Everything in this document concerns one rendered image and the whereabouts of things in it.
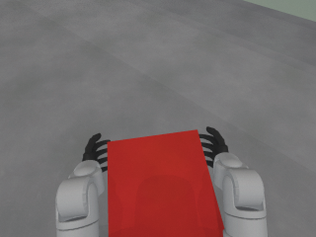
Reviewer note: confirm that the right robot hand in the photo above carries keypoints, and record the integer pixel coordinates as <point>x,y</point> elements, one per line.
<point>217,146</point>

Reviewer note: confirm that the right robot forearm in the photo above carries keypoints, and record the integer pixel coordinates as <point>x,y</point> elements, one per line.
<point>244,202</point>

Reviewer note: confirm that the left robot forearm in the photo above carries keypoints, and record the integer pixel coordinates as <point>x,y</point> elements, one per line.
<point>77,201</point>

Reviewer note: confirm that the left robot hand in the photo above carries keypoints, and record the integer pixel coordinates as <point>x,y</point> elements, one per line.
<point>91,152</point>

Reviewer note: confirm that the carton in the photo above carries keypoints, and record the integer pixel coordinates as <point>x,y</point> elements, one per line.
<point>160,186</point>

